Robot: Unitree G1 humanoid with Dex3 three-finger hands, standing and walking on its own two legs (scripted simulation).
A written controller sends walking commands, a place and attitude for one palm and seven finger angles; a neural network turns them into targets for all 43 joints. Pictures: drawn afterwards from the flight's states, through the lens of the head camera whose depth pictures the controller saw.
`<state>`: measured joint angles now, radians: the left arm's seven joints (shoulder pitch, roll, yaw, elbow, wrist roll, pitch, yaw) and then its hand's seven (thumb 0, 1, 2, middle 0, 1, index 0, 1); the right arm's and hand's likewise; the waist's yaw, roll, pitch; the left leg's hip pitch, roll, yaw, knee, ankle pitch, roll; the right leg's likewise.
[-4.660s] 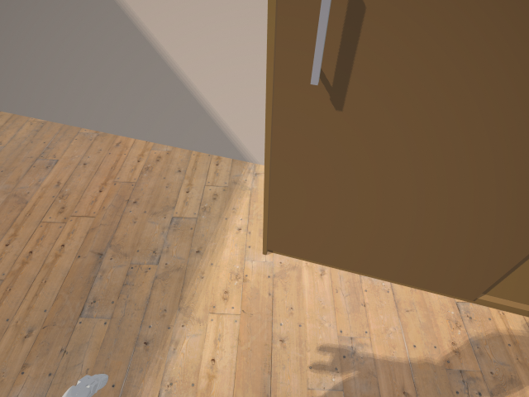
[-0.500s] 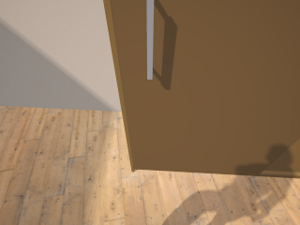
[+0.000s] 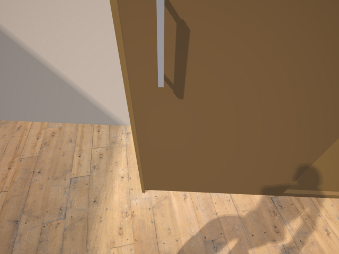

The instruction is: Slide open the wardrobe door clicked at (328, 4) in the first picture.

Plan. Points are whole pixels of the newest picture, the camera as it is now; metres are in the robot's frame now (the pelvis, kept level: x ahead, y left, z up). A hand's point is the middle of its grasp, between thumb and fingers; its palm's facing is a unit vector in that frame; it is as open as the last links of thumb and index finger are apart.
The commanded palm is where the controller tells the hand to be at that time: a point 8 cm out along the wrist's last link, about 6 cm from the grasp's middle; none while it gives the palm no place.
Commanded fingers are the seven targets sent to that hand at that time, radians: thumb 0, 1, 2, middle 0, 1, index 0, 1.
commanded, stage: come to a stop and stand still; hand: left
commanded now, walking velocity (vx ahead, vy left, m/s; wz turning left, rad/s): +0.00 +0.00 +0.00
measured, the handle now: (161, 44) +0.58 +0.05 +0.22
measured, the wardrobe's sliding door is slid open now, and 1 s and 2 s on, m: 0.00 0.00 0.00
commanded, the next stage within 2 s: look again from close up in 0.08 s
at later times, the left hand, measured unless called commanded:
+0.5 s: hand out of the picture +0.01 +0.19 -0.19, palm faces +0.06 -0.98 -0.17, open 7.3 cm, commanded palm none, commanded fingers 0.00 0.90 0.90 -0.20 -0.30 -0.20 -0.30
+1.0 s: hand out of the picture -0.05 +0.21 -0.18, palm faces +0.06 -0.98 -0.18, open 7.3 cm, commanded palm none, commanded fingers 0.00 0.90 0.90 -0.20 -0.30 -0.20 -0.30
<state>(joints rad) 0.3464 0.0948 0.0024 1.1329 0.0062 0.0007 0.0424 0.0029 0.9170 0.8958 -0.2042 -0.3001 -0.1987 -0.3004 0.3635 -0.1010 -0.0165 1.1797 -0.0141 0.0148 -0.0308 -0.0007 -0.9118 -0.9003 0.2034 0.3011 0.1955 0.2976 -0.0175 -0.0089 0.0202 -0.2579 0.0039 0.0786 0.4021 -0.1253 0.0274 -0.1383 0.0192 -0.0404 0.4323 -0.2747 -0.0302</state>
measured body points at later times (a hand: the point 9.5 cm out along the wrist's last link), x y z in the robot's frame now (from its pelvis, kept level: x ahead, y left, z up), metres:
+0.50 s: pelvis +0.00 +0.02 -0.01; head -0.02 +0.04 +0.44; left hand +0.01 +0.24 -0.17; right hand +0.05 -0.21 -0.15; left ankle +0.06 +0.10 -0.74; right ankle -0.02 -0.10 -0.74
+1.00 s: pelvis -0.01 +0.03 +0.00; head -0.02 +0.05 +0.45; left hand -0.05 +0.26 -0.17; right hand +0.02 -0.21 -0.14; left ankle +0.06 +0.10 -0.74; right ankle -0.02 -0.10 -0.74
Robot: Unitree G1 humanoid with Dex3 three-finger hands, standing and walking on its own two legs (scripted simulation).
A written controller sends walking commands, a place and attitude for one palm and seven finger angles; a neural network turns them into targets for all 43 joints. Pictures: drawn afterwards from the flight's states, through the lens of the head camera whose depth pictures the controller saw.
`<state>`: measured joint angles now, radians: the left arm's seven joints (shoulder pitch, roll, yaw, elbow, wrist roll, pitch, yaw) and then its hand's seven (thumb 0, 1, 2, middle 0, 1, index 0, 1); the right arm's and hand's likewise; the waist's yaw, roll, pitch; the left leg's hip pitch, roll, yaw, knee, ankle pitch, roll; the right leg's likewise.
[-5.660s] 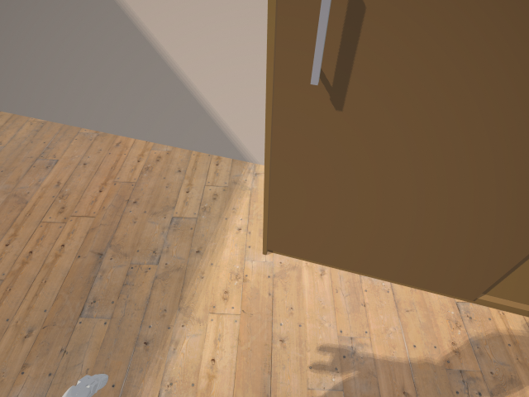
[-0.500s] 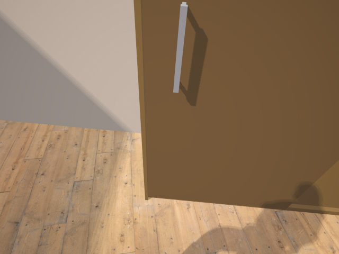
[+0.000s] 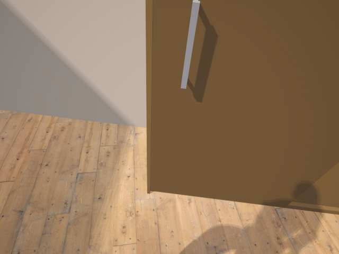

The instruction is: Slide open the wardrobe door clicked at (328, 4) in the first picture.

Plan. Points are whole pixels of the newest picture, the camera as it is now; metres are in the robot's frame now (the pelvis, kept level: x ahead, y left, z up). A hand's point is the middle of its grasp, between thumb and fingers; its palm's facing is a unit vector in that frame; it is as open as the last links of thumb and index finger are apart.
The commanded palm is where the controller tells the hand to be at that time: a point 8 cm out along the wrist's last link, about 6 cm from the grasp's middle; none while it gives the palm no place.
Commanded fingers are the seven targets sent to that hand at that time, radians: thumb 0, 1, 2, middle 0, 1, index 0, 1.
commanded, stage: look again from close up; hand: left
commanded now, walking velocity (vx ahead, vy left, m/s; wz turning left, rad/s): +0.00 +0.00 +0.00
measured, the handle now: (189, 47) +0.60 +0.00 +0.22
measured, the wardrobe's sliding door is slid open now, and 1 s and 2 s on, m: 0.00 0.00 0.00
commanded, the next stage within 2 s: none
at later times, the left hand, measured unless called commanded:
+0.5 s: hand out of the picture -0.06 +0.15 -0.18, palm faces +0.05 -0.99 -0.15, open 7.3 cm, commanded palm none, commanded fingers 0.00 0.90 0.90 -0.20 -0.30 -0.20 -0.30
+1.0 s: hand out of the picture -0.05 +0.13 -0.18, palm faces +0.06 -0.99 -0.12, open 7.3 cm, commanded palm none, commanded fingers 0.00 0.90 0.90 -0.20 -0.30 -0.20 -0.30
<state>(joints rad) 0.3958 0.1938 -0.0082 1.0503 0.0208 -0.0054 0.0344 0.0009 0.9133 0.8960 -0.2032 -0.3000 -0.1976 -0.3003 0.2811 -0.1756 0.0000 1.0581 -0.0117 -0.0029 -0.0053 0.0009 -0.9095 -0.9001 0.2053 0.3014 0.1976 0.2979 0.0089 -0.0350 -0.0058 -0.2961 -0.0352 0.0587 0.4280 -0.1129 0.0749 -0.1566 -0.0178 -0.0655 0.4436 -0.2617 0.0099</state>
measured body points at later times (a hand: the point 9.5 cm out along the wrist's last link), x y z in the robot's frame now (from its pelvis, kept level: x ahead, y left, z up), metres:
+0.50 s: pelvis -0.01 -0.01 +0.00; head -0.02 +0.01 +0.45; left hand -0.06 +0.20 -0.17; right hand -0.01 -0.23 -0.15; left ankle +0.08 +0.07 -0.74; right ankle -0.01 -0.13 -0.74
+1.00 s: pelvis +0.00 -0.02 +0.00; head -0.01 +0.00 +0.45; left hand -0.05 +0.18 -0.17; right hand -0.02 -0.23 -0.15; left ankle +0.08 +0.07 -0.74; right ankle -0.01 -0.13 -0.74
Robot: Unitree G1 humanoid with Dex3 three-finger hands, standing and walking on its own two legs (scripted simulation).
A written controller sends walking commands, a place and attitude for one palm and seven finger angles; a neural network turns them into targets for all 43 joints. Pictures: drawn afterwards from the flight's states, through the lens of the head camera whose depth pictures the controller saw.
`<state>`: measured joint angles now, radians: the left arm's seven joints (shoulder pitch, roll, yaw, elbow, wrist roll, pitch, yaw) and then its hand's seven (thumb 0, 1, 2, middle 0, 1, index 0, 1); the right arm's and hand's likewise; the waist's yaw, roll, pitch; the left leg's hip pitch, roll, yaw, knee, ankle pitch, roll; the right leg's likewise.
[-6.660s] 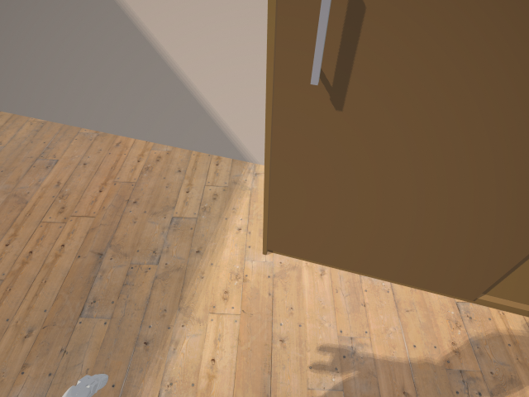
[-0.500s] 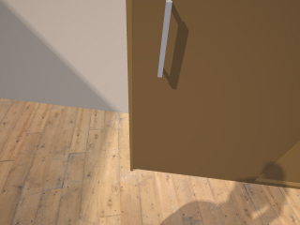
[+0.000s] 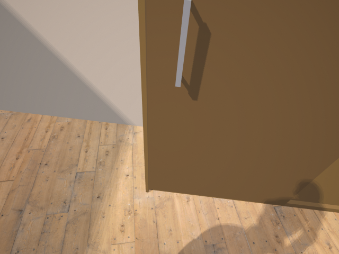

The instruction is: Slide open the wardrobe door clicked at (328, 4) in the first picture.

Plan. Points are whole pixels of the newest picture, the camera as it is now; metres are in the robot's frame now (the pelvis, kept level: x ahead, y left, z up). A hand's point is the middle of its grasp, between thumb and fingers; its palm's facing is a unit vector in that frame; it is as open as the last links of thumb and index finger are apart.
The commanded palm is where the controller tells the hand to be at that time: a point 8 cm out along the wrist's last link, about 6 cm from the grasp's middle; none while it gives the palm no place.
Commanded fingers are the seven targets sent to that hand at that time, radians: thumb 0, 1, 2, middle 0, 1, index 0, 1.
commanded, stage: look again from close up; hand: left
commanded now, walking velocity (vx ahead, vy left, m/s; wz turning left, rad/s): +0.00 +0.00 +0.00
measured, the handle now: (182, 45) +0.60 +0.02 +0.22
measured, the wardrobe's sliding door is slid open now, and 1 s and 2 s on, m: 0.00 0.00 0.00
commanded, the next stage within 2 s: none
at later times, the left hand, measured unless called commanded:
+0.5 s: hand out of the picture -0.02 +0.15 -0.18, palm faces +0.05 -0.99 -0.14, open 7.3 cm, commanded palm none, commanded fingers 0.00 0.90 0.90 -0.20 -0.30 -0.20 -0.30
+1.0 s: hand out of the picture -0.02 +0.15 -0.18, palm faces +0.05 -0.99 -0.13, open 7.3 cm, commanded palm none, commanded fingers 0.00 0.90 0.90 -0.20 -0.30 -0.20 -0.30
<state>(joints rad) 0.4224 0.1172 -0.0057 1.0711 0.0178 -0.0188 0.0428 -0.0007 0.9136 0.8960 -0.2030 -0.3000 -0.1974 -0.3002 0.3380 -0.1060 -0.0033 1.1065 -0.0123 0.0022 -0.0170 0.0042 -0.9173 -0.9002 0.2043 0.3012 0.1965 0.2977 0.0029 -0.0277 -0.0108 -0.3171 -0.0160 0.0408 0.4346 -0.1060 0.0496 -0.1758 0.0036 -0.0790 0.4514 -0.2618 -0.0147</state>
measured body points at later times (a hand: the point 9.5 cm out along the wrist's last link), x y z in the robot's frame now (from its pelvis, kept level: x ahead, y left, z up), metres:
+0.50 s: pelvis +0.01 +0.00 +0.00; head +0.01 +0.01 +0.45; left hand -0.02 +0.20 -0.17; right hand +0.00 -0.22 -0.15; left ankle +0.08 +0.08 -0.74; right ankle -0.01 -0.11 -0.74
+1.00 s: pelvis +0.02 +0.00 +0.00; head +0.02 +0.01 +0.45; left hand -0.02 +0.20 -0.16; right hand +0.00 -0.21 -0.15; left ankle +0.08 +0.08 -0.74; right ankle -0.01 -0.11 -0.74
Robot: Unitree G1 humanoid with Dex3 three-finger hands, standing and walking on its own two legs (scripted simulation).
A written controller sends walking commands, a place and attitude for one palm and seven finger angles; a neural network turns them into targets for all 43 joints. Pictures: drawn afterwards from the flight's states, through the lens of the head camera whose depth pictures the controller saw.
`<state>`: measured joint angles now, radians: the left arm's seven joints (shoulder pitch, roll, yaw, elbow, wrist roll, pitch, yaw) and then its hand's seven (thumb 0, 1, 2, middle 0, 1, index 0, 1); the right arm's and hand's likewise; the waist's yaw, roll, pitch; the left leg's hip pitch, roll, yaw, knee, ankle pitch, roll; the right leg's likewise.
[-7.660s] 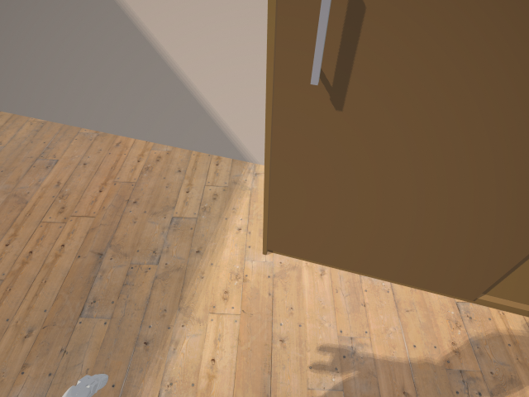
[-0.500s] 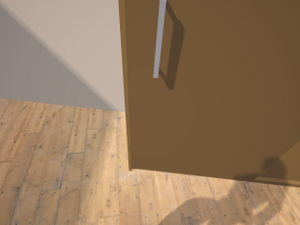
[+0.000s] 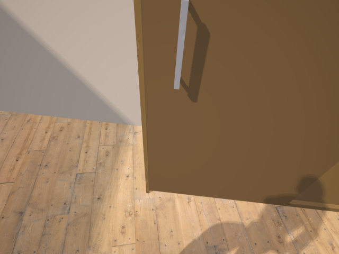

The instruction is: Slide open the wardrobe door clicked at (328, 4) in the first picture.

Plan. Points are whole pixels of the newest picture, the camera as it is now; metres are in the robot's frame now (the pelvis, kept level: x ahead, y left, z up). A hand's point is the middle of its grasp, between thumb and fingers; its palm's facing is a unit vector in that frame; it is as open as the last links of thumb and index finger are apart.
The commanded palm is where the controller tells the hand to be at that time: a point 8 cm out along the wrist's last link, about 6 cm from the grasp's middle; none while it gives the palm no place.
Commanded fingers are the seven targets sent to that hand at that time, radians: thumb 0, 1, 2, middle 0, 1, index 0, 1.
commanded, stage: look again from close up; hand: left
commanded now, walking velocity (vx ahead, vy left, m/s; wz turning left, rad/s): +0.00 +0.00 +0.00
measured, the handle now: (180, 47) +0.58 +0.02 +0.22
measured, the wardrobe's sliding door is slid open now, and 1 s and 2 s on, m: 0.00 0.00 0.00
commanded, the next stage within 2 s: shuffle to correct the standing spot in 1.64 s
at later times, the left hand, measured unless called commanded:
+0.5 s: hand out of the picture -0.03 +0.14 -0.18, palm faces +0.06 -0.99 -0.14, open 7.3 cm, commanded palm none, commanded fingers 0.00 0.90 0.90 -0.20 -0.30 -0.20 -0.30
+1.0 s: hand out of the picture -0.01 +0.12 -0.18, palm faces +0.07 -0.99 -0.14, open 7.3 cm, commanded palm none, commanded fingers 0.00 0.90 0.90 -0.20 -0.30 -0.20 -0.30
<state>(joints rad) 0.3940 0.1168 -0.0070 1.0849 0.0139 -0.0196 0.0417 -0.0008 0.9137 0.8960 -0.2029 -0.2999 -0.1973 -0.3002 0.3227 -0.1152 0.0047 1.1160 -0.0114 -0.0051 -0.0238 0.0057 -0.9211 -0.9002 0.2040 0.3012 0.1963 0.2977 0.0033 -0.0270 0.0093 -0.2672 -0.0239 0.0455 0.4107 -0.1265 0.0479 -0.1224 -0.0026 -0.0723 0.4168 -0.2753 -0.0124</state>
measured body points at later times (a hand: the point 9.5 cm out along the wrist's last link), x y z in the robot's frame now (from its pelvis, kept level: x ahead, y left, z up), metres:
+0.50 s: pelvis +0.01 -0.01 +0.00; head +0.02 +0.00 +0.45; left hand -0.04 +0.19 -0.16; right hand -0.01 -0.21 -0.16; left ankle +0.06 +0.09 -0.74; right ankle -0.03 -0.11 -0.74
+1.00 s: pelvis +0.03 -0.02 +0.00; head +0.04 -0.01 +0.45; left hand -0.01 +0.18 -0.16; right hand +0.02 -0.23 -0.16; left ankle +0.06 +0.09 -0.74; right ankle -0.03 -0.11 -0.74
